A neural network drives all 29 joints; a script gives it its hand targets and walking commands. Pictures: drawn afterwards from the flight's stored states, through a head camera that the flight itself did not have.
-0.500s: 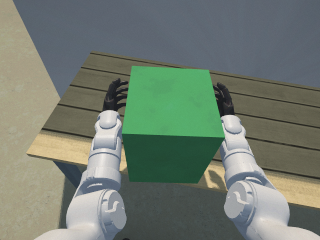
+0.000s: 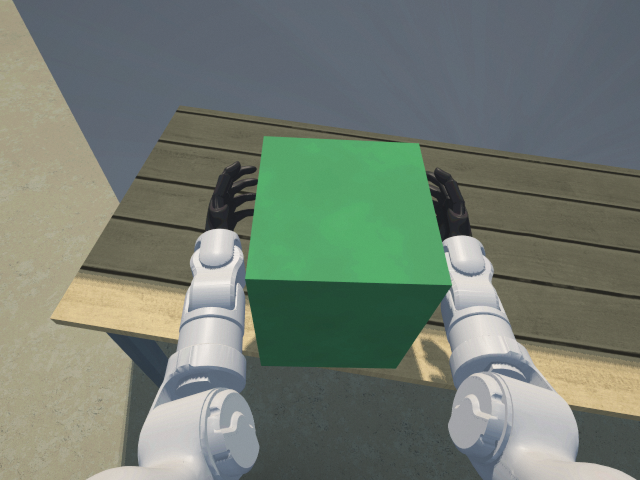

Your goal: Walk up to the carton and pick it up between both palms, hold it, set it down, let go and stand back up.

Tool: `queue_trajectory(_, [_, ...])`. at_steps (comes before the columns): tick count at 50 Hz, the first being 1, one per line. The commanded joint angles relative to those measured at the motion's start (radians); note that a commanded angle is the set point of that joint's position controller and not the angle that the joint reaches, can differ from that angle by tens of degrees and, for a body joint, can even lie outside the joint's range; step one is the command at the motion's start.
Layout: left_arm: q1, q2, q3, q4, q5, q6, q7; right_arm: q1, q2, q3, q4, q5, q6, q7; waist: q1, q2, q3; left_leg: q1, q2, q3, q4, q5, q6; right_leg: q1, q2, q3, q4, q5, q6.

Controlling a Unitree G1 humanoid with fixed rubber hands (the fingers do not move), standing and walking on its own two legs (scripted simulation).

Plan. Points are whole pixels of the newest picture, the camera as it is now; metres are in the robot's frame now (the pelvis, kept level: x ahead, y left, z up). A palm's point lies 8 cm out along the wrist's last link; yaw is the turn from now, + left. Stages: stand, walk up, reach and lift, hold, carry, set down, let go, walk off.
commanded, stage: set down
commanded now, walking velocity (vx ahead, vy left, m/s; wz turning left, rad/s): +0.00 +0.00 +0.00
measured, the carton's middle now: (335, 261) +0.38 +0.04 +0.02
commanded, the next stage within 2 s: none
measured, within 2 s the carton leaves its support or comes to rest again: neither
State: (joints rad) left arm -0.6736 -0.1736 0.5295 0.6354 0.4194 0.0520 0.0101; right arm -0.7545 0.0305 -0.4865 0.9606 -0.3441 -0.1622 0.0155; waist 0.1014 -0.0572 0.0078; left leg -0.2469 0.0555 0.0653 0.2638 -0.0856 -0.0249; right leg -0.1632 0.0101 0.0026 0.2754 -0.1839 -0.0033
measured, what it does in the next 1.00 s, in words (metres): stands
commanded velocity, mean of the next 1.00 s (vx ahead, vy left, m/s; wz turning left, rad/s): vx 0.00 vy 0.00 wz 0.00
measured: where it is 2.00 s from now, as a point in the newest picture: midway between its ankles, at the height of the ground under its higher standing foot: outside the picture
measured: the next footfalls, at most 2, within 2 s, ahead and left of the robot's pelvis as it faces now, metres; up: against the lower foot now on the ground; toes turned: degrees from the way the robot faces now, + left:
none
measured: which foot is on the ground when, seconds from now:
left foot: down 0.00-1.00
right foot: down 0.00-1.00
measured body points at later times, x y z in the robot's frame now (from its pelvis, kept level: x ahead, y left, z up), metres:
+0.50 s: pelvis +0.00 +0.00 +0.00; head +0.04 +0.03 +0.45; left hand +0.39 +0.19 +0.07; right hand +0.43 -0.11 +0.08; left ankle +0.03 +0.14 -0.75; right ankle -0.03 -0.11 -0.75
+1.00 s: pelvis +0.00 +0.00 +0.00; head +0.07 +0.03 +0.44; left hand +0.40 +0.19 +0.03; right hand +0.44 -0.10 +0.05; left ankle +0.03 +0.14 -0.75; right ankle -0.03 -0.11 -0.75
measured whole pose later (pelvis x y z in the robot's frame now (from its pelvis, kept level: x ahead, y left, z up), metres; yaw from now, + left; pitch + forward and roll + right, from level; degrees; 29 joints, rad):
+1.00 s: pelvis +0.00 +0.00 +0.00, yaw -2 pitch +9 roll -1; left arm -0.68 -0.06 0.37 0.78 0.25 -0.01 0.16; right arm -0.82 -0.07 -0.19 1.10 -0.04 -0.18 -0.05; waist 0.11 -0.06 0.00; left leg -0.39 0.08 0.09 0.36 -0.12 -0.03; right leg -0.29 0.03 0.03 0.32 -0.18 -0.01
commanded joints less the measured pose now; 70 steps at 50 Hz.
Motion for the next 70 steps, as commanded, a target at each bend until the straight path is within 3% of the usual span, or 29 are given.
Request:
queue_trajectory(1, [-0.385, -0.403, -0.253, 0.019, 0.024, -0.002, -0.058, -0.48, 0.495, 0.232, -0.053, -0.027, -0.06, 0.089, 0.007, 0.027, -0.413, 0.247, -0.051, 0.108, 0.043, 0.285, 0.022, 0.058, 0.024, -0.084, -0.021, 0.236, 0.042])
queue_trajectory(3, [-0.368, -0.414, -0.259, 0.012, 0.027, 0.003, -0.059, -0.463, 0.488, 0.224, -0.048, -0.032, -0.056, 0.088, -0.005, 0.027, -0.415, 0.265, -0.05, 0.104, 0.049, 0.307, 0.021, 0.037, 0.029, -0.087, -0.026, 0.232, 0.039])
queue_trajectory(6, [-0.358, -0.416, -0.255, 0.007, 0.029, 0.009, -0.063, -0.456, 0.485, 0.216, -0.057, -0.031, -0.054, 0.093, -0.003, 0.036, -0.396, 0.256, -0.051, 0.104, 0.042, 0.281, 0.026, 0.035, 0.024, -0.086, -0.032, 0.203, 0.037])
queue_trajectory(12, [-0.331, -0.399, -0.225, -0.004, 0.037, 0.004, -0.072, -0.431, 0.496, 0.227, -0.076, -0.037, -0.057, 0.098, 0.007, 0.002, -0.375, 0.216, -0.052, 0.112, 0.04, 0.273, 0.04, 0.061, 0.018, -0.076, -0.017, 0.246, 0.052])
queue_trajectory(15, [-0.306, -0.404, -0.217, -0.007, 0.055, 0.006, -0.07, -0.41, 0.49, 0.22, -0.051, -0.038, -0.053, 0.102, 0.012, 0.032, -0.363, 0.22, -0.054, 0.106, 0.031, 0.267, 0.031, 0.057, 0.016, -0.077, -0.023, 0.201, 0.043])
queue_trajectory(20, [-0.29, -0.396, -0.201, -0.001, 0.058, 0.007, -0.071, -0.413, 0.49, 0.224, -0.088, -0.047, -0.054, 0.104, 0.017, 0.015, -0.369, 0.236, -0.056, 0.111, 0.049, 0.309, 0.038, 0.036, 0.026, -0.083, -0.019, 0.215, 0.046])
queue_trajectory(25, [-0.293, -0.387, -0.203, -0.011, 0.05, 0.008, -0.08, -0.39, 0.479, 0.216, -0.065, -0.047, -0.038, 0.111, 0.001, 0.006, -0.317, 0.229, -0.055, 0.113, 0.036, 0.259, 0.044, 0.011, 0.021, -0.078, -0.031, 0.157, 0.047])
queue_trajectory(27, [-0.278, -0.384, -0.191, -0.006, 0.056, 0.002, -0.078, -0.375, 0.477, 0.217, -0.058, -0.047, -0.04, 0.109, 0.006, 0.018, -0.332, 0.232, -0.058, 0.11, 0.046, 0.294, 0.041, 0.023, 0.019, -0.076, -0.025, 0.2, 0.048])
queue_trajectory(30, [-0.259, -0.361, -0.179, -0.01, 0.068, 0.008, -0.076, -0.356, 0.45, 0.212, -0.065, -0.045, -0.028, 0.112, 0.009, 0.025, -0.294, 0.229, -0.059, 0.108, 0.042, 0.274, 0.042, 0.016, 0.02, -0.074, -0.027, 0.162, 0.045])
queue_trajectory(33, [-0.268, -0.35, -0.162, -0.017, 0.062, 0.001, -0.078, -0.364, 0.452, 0.211, -0.078, -0.052, -0.025, 0.11, 0.009, -0.015, -0.312, 0.232, -0.059, 0.109, 0.041, 0.282, 0.052, 0.016, 0.022, -0.072, -0.027, 0.184, 0.054])
queue_trajectory(35, [-0.253, -0.301, -0.149, -0.015, 0.064, 0.005, -0.07, -0.33, 0.393, 0.192, -0.059, -0.048, -0.014, 0.106, 0.01, 0.012, -0.287, 0.239, -0.061, 0.111, 0.039, 0.264, 0.042, 0.013, 0.022, -0.071, -0.029, 0.149, 0.05])
queue_trajectory(38, [-0.238, -0.207, -0.113, -0.036, 0.067, 0.01, -0.04, -0.312, 0.278, 0.163, -0.074, -0.037, -0.007, 0.083, 0.008, 0.006, -0.26, 0.257, -0.06, 0.111, 0.046, 0.274, 0.042, -0.014, 0.026, -0.07, -0.037, 0.133, 0.053])
queue_trajectory(41, [-0.28, 0.037, -0.127, -0.064, -0.024, -0.03, 0.06, -0.355, -0.022, 0.167, -0.085, 0.083, -0.037, 0.013, 0.018, 0.039, -0.388, 0.256, -0.057, 0.104, 0.081, 0.331, 0.016, -0.03, 0.047, -0.056, -0.012, 0.2, 0.047])
queue_trajectory(43, [-0.322, 0.079, -0.19, -0.057, -0.091, -0.05, 0.117, -0.386, -0.079, 0.247, -0.014, 0.194, -0.035, -0.024, 0.02, 0.092, -0.425, 0.247, -0.048, 0.087, 0.113, 0.358, -0.002, -0.07, 0.058, -0.043, -0.003, 0.208, 0.025])
queue_trajectory(46, [-0.39, 0.142, -0.22, -0.001, -0.186, -0.098, 0.167, -0.463, -0.145, 0.354, 0.021, 0.325, -0.035, -0.06, 0.046, 0.078, -0.55, 0.18, -0.047, 0.072, 0.154, 0.339, 0.0, -0.093, 0.058, -0.022, 0.018, 0.237, 0.021])
queue_trajectory(48, [-0.404, 0.176, -0.255, 0.063, -0.239, -0.145, 0.181, -0.494, -0.195, 0.41, 0.049, 0.391, -0.052, -0.079, 0.049, 0.09, -0.672, 0.159, -0.043, 0.067, 0.196, 0.375, -0.014, -0.082, 0.06, -0.01, 0.056, 0.328, 0.018])
queue_trajectory(52, [-0.405, 0.241, -0.263, 0.192, -0.319, -0.209, 0.182, -0.539, -0.262, 0.497, 0.066, 0.496, -0.078, -0.103, 0.077, 0.053, -0.823, 0.112, -0.043, 0.061, 0.244, 0.393, -0.021, -0.069, 0.062, 0.005, 0.099, 0.385, 0.019])
queue_trajectory(55, [-0.434, 0.284, -0.284, 0.246, -0.369, -0.253, 0.166, -0.565, -0.32, 0.513, 0.11, 0.533, -0.112, -0.116, 0.055, 0.033, -0.914, 0.075, -0.043, 0.054, 0.282, 0.444, -0.036, -0.075, 0.063, 0.003, 0.143, 0.491, 0.03])
queue_trajectory(56, [-0.436, 0.288, -0.293, 0.267, -0.373, -0.257, 0.159, -0.56, -0.35, 0.515, 0.15, 0.546, -0.117, -0.117, 0.048, 0.05, -0.911, 0.085, -0.038, 0.048, 0.29, 0.47, -0.049, -0.083, 0.069, -0.002, 0.155, 0.513, 0.026])
queue_trajectory(57, [-0.432, 0.301, -0.289, 0.252, -0.374, -0.262, 0.159, -0.553, -0.368, 0.525, 0.17, 0.564, -0.124, -0.114, 0.061, 0.074, -0.92, 0.113, -0.036, 0.048, 0.294, 0.502, -0.057, -0.101, 0.075, -0.013, 0.157, 0.506, 0.022])
queue_trajectory(59, [-0.423, 0.314, -0.311, 0.266, -0.393, -0.253, 0.15, -0.556, -0.403, 0.555, 0.219, 0.61, -0.125, -0.104, 0.052, 0.085, -0.884, 0.151, -0.031, 0.038, 0.3, 0.538, -0.064, -0.149, 0.082, -0.019, 0.145, 0.495, 0.017])
queue_trajectory(61, [-0.449, 0.343, -0.318, 0.249, -0.435, -0.244, 0.141, -0.592, -0.435, 0.57, 0.206, 0.641, -0.121, -0.096, 0.052, 0.055, -0.864, 0.139, -0.031, 0.036, 0.296, 0.51, -0.06, -0.178, 0.086, -0.023, 0.14, 0.446, 0.023])
queue_trajectory(64, [-0.491, 0.373, -0.373, 0.255, -0.5, -0.228, 0.13, -0.64, -0.477, 0.557, 0.192, 0.655, -0.103, -0.091, 0.007, 0.018, -0.848, 0.119, -0.029, 0.029, 0.289, 0.423, -0.056, -0.22, 0.084, -0.032, 0.128, 0.368, 0.032])
queue_trajectory(65, [-0.505, 0.397, -0.371, 0.233, -0.517, -0.218, 0.128, -0.653, -0.491, 0.567, 0.161, 0.67, -0.091, -0.086, 0.021, 0.01, -0.87, 0.117, -0.031, 0.028, 0.286, 0.411, -0.052, -0.211, 0.082, -0.03, 0.128, 0.348, 0.031])
queue_trajectory(66, [-0.52, 0.405, -0.396, 0.205, -0.534, -0.204, 0.126, -0.653, -0.498, 0.569, 0.162, 0.686, -0.074, -0.081, 0.005, 0.022, -0.869, 0.121, -0.03, 0.022, 0.286, 0.406, -0.055, -0.219, 0.081, -0.031, 0.122, 0.344, 0.028])
queue_trajectory(68, [-0.525, 0.42, -0.408, 0.198, -0.557, -0.165, 0.115, -0.676, -0.502, 0.613, 0.153, 0.727, -0.041, -0.067, 0.021, 0.0, -0.841, 0.125, -0.03, 0.015, 0.287, 0.425, -0.048, -0.219, 0.083, -0.036, 0.124, 0.353, 0.033])
queue_trajectory(70, [-0.542, 0.43, -0.423, 0.135, -0.568, -0.12, 0.109, -0.688, -0.526, 0.634, 0.128, 0.778, -0.01, -0.047, 0.034, 0.033, -0.859, 0.161, -0.029, 0.005, 0.283, 0.462, -0.057, -0.215, 0.085, -0.037, 0.124, 0.383, 0.032])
